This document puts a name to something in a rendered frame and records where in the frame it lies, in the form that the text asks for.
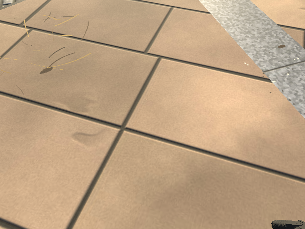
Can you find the right robot hand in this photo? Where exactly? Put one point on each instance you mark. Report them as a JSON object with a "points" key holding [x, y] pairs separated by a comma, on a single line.
{"points": [[288, 224]]}

